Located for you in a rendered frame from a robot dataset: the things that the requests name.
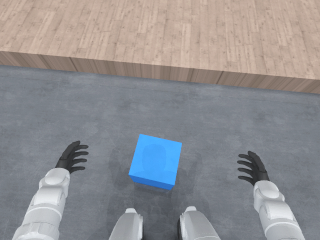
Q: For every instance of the carton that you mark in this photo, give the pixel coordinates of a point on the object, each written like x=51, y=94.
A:
x=155, y=162

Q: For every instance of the robot left hand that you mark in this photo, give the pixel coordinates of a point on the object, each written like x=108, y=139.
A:
x=66, y=161

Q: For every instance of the robot right hand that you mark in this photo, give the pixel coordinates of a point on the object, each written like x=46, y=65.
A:
x=258, y=172

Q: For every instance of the left robot forearm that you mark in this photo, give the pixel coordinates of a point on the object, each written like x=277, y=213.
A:
x=43, y=216

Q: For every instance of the right robot forearm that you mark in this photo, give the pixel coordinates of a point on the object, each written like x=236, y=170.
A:
x=276, y=217

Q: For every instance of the robot right shin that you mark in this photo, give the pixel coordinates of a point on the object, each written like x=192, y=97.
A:
x=190, y=208

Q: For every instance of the robot left thigh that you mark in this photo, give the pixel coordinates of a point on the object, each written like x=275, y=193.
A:
x=128, y=227

